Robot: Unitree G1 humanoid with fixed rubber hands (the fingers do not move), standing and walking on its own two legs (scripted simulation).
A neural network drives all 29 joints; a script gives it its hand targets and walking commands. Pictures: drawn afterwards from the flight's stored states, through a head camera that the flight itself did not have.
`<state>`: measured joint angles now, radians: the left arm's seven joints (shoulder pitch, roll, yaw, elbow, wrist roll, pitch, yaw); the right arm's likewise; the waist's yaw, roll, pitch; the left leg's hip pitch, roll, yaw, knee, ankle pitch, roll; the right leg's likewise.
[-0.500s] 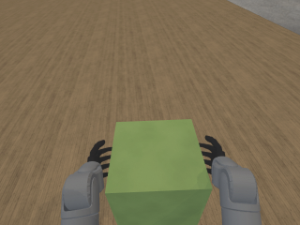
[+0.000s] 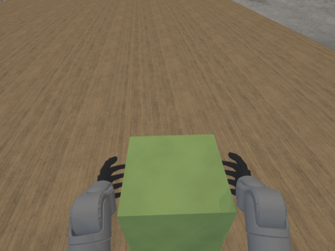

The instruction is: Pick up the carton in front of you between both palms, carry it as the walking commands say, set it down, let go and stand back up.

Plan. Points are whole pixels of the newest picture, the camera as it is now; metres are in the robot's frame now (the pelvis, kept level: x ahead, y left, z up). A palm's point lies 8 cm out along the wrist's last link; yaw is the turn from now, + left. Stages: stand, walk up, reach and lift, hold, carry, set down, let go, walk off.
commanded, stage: carry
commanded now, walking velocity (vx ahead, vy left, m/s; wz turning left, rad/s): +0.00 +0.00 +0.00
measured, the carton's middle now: (173, 198) +0.28 +0.00 +0.00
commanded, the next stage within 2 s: hold in 1.12 s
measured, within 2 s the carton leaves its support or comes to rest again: neither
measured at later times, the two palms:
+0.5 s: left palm (104, 210) +0.23 +0.16 +0.05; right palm (240, 206) +0.23 -0.14 +0.05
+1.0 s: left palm (104, 208) +0.24 +0.16 +0.04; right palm (236, 204) +0.24 -0.14 +0.04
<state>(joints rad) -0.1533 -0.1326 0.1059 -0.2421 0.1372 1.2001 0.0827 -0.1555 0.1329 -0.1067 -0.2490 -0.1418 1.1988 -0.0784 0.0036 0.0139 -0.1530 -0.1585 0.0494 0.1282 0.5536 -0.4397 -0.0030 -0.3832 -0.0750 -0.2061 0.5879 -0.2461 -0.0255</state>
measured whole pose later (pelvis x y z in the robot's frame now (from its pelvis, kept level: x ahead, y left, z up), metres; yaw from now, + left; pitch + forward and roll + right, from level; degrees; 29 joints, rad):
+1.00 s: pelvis -0.05 +0.01 +0.00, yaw +0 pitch +1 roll +0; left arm -0.20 -0.14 0.17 0.18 0.24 0.73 0.03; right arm -0.20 0.14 -0.16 0.18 -0.24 0.73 -0.03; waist 0.00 0.01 -0.11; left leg -0.21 0.03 0.14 0.57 -0.38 0.02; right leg -0.41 -0.09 -0.19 0.52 -0.14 -0.02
